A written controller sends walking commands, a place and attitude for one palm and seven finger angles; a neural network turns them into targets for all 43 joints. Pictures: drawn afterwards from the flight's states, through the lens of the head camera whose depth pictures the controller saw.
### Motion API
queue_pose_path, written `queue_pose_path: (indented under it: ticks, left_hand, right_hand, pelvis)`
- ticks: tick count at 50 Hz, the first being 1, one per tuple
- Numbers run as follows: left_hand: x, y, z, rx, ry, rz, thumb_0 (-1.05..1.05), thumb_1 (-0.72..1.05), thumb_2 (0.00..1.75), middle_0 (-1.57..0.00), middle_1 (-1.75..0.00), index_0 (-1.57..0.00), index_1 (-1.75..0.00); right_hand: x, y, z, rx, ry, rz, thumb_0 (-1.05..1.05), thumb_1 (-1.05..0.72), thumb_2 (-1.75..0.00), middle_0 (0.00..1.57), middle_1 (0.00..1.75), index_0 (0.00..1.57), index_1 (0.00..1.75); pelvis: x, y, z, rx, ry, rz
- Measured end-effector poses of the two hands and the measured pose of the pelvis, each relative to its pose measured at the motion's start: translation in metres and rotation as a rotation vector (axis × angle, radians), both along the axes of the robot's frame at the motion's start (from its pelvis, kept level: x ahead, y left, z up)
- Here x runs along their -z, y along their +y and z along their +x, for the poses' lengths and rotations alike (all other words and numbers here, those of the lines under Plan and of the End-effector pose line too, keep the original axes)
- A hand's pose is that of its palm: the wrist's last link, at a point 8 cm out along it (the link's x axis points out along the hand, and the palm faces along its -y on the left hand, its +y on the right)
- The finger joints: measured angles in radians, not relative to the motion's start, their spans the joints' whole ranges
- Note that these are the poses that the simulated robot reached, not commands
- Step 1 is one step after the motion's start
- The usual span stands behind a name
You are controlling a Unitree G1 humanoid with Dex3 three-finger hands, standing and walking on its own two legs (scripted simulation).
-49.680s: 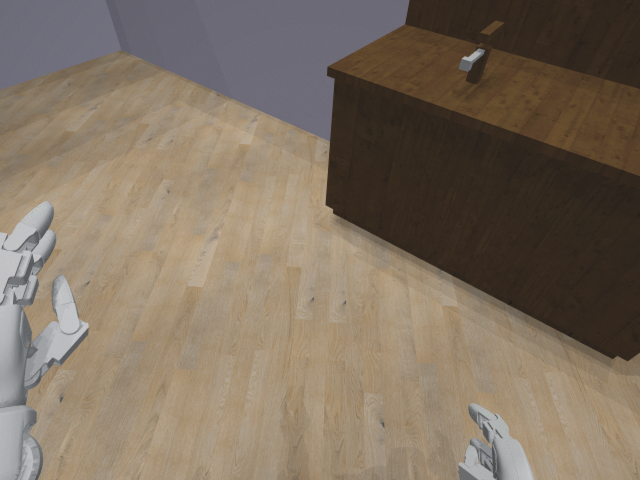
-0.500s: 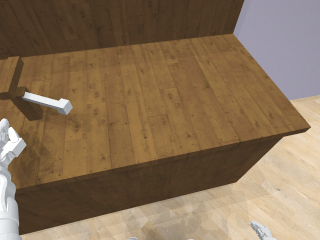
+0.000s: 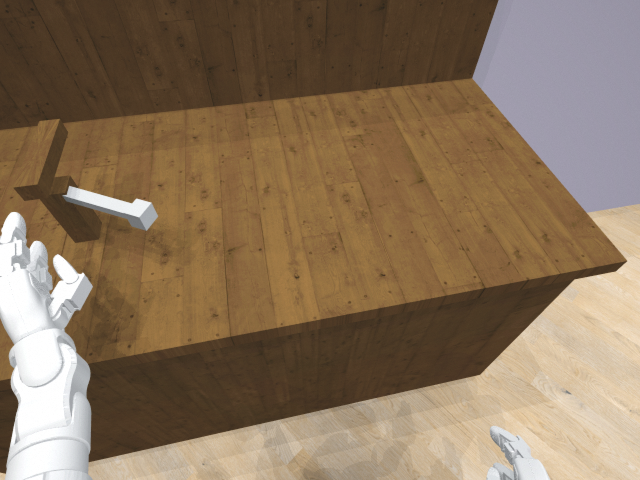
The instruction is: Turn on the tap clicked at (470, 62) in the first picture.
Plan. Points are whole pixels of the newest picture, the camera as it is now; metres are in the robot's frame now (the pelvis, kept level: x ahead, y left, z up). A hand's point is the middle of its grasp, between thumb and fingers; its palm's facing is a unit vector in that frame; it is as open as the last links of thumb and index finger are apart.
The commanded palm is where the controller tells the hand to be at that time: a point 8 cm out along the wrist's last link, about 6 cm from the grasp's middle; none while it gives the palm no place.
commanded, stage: push the lever round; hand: left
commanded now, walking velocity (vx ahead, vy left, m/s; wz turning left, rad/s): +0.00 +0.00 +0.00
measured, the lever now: (141, 214) +0.43 +0.27 +0.07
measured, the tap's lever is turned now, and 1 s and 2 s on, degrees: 59 59 71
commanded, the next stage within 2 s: none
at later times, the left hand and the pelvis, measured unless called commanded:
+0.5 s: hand (112, 269) +0.34 +0.28 +0.07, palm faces +0.68 -0.73 -0.05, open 7.8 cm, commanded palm +0.30 +0.31 +0.07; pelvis +0.00 +0.00 +0.00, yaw +0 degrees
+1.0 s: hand (146, 250) +0.38 +0.25 +0.06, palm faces +0.76 -0.65 -0.06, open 7.8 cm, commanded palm +0.33 +0.27 +0.07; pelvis +0.00 +0.00 +0.00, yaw +0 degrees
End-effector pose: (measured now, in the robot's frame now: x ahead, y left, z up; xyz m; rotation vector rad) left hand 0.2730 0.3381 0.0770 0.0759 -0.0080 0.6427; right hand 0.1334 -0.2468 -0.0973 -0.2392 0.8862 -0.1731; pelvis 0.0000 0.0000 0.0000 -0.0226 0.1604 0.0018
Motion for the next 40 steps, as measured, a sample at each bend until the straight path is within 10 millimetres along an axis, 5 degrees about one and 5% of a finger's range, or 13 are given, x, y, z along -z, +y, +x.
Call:
queue_pose_path:
  ticks: [22,40]
  left_hand:
    - [0.004,-0.024,0.019,-0.087,0.007,-0.015,0.02,0.90,0.90,-0.15,-0.15,-0.15,-0.15]
    - [0.005,-0.051,0.039,-0.162,0.005,-0.025,0.02,0.90,0.90,-0.15,-0.15,-0.15,-0.15]
  right_hand:
    - [0.004,-0.005,-0.017,0.024,0.062,-0.001,0.01,-0.91,-0.90,0.20,0.30,0.20,0.30]
    - [0.004,0.006,-0.007,0.000,0.050,0.009,0.01,-0.91,-0.90,0.20,0.30,0.20,0.30]
  pelvis:
    - [-0.001,0.002,0.002,0.005,0.004,-0.001]
    - [0.000,0.004,-0.001,0.000,0.009,-0.001]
